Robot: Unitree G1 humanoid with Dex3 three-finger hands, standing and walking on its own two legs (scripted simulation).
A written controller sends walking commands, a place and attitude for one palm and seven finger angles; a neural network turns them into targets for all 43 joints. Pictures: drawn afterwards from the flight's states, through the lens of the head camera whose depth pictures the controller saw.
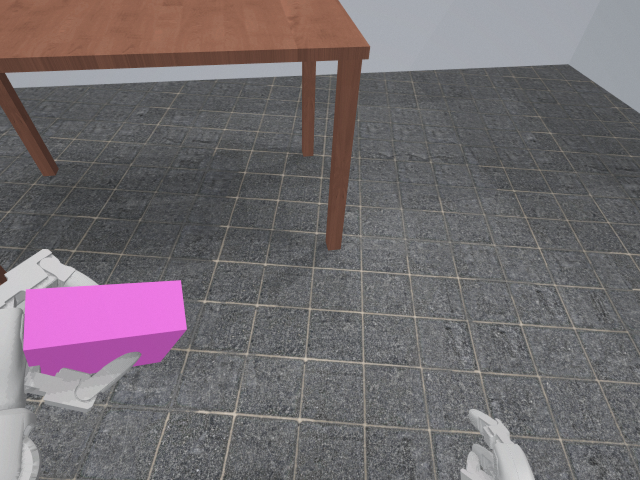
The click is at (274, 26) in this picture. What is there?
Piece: table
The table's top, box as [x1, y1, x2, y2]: [0, 0, 369, 72]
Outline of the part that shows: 0,0 0,72 362,59 368,58 369,45 338,0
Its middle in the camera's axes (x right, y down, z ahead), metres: -0.63 -0.72 +1.21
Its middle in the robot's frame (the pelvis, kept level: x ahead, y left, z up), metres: +1.36 +0.71 +0.06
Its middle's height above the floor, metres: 0.83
